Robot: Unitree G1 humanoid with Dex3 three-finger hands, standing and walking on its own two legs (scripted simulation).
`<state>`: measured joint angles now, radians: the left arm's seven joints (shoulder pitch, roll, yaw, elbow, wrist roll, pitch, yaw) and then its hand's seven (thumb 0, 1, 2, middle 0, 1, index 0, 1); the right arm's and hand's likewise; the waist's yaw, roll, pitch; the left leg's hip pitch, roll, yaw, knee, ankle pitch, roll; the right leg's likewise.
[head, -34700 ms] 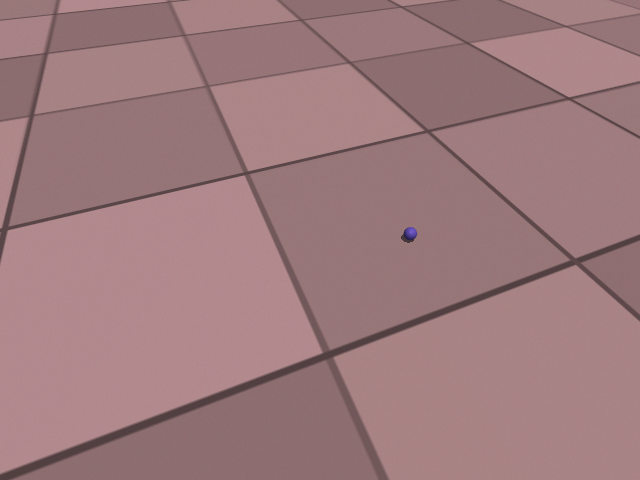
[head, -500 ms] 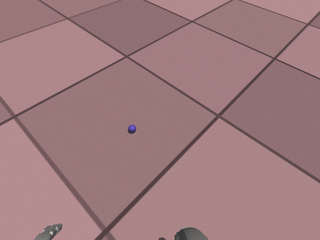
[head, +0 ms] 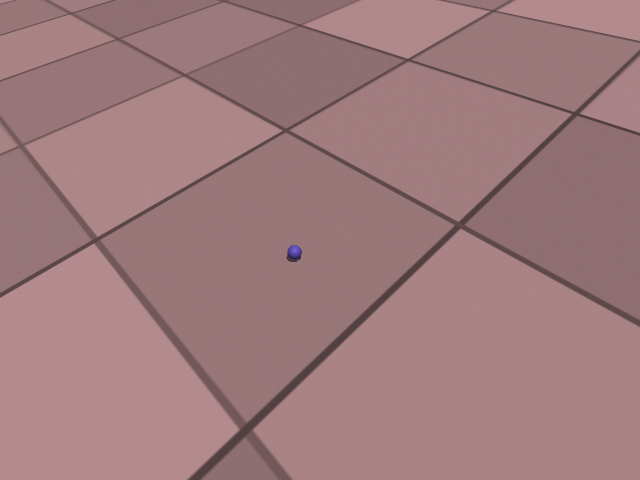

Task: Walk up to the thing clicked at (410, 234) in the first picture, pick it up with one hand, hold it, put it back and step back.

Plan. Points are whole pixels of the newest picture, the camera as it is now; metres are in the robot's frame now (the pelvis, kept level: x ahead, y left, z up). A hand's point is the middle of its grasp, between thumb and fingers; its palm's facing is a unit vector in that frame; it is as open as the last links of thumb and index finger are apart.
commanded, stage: step back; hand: left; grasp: from above
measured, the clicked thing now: (294, 252) +1.08 +0.24 -0.73
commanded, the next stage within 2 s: stand in 0.86 s
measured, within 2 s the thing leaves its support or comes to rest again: neither
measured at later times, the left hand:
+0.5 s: hand out of the picture +0.05 +0.25 -0.13, palm faces +0.06 -0.91 -0.42, open 7.4 cm
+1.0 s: hand out of the picture +0.13 +0.27 -0.15, palm faces +0.04 -0.94 -0.35, open 7.4 cm
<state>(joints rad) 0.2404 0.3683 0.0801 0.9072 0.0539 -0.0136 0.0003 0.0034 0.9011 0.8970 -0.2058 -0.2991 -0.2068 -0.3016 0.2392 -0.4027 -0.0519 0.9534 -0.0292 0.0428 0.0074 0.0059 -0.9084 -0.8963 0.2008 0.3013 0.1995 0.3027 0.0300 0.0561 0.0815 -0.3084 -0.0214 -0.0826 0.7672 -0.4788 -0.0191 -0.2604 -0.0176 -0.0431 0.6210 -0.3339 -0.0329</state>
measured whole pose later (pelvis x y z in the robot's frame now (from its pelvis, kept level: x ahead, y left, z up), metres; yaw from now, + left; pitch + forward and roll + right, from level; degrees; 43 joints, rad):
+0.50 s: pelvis +0.02 -0.02 +0.01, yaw +1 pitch -3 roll +0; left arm 0.27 0.34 0.07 0.98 0.04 -0.07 0.00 0.00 0.90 0.90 -0.20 -0.30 -0.21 -0.30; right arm 0.23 -0.41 -0.07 0.97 -0.03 0.02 0.02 0.01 -0.91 -0.90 0.20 0.30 0.20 0.30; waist 0.04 0.06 0.07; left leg -0.41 -0.03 -0.13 0.95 -0.42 0.00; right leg -0.22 0.01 -0.07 0.54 -0.27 -0.05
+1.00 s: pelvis +0.06 +0.01 +0.00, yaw +2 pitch -3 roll -1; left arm 0.13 0.36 0.01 1.05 0.01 -0.02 0.01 0.00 0.91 0.90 -0.20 -0.30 -0.20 -0.30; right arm 0.06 -0.33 0.00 1.03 -0.01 -0.02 0.02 0.00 -0.91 -0.90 0.20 0.30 0.20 0.30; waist 0.03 0.00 0.08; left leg -0.26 0.03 0.00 0.55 -0.25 -0.01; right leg -0.16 -0.03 -0.02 0.53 -0.32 0.02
